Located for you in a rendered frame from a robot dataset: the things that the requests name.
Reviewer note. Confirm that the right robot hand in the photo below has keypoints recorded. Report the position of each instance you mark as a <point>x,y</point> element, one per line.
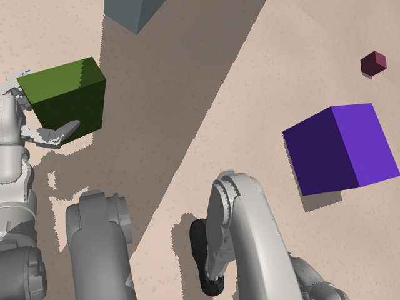
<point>306,275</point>

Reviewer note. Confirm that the left robot hand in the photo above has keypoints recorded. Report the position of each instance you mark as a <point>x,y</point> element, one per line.
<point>13,128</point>

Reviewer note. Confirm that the right robot foot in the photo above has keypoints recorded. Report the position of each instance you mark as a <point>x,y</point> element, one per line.
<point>199,245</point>

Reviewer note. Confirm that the right robot arm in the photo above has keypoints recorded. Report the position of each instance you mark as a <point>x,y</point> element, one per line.
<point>327,291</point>

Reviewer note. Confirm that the left robot arm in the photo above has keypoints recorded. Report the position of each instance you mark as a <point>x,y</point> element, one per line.
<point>22,271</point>

